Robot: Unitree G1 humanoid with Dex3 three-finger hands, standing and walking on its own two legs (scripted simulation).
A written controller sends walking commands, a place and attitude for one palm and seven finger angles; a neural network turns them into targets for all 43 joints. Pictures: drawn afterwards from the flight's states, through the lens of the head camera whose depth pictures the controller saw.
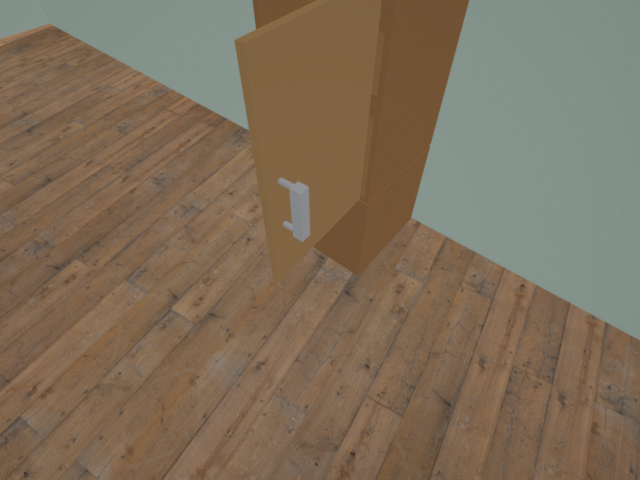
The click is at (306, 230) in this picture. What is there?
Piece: cupboard door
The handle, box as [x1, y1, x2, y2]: [278, 177, 309, 241]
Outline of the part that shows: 281,177 278,180 278,183 285,186 290,191 292,223 291,224 287,221 284,221 283,225 293,232 293,236 302,241 309,234 308,187 298,181 293,184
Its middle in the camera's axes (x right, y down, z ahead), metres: -0.06 -0.06 +0.81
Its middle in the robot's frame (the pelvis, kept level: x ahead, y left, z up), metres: +0.63 +0.09 -0.11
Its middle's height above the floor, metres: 0.67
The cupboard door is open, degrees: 93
